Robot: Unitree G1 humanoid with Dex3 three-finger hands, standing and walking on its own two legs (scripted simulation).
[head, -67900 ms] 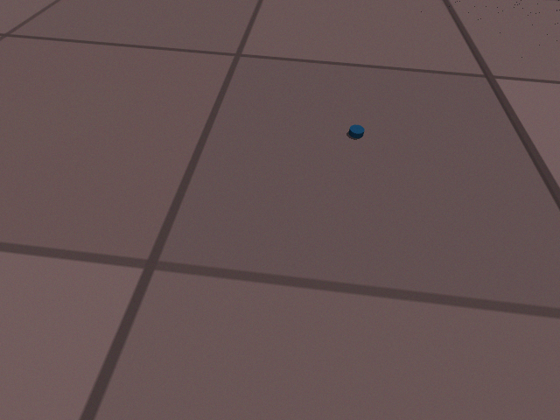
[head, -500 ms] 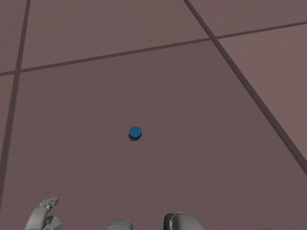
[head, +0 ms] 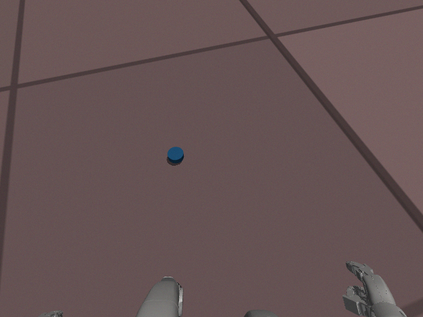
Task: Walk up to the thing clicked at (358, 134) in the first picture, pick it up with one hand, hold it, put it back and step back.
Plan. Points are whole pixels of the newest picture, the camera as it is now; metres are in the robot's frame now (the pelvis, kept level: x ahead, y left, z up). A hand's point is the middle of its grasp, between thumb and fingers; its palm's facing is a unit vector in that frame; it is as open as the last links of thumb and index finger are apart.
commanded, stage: step back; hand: left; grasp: from above
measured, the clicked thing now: (175, 155) +0.90 +0.21 -0.73
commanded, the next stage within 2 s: stand in 1.54 s
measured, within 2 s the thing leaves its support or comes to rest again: neither
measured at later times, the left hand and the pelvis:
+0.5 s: hand out of the picture -0.06 +0.24 -0.14, palm faces +0.04 -0.94 -0.34, open 7.4 cm; pelvis -0.16 -0.02 +0.02, yaw +3 degrees
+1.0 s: hand out of the picture -0.19 +0.25 -0.13, palm faces +0.07 -0.91 -0.41, open 7.4 cm; pelvis -0.21 -0.03 +0.01, yaw +3 degrees
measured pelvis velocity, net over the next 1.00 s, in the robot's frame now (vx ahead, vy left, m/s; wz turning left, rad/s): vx -0.21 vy -0.03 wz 0.06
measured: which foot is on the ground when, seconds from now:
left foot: down 0.00-0.00, up 0.02-0.28, down 0.30-0.66, up 0.68-0.90, down 0.92-1.00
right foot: down 0.00-0.32, up 0.34-0.60, down 0.62-0.96, up 0.98-1.00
